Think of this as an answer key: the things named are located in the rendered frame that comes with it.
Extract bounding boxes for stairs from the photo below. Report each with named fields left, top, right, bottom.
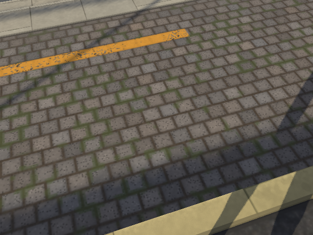
left=0, top=0, right=66, bottom=12

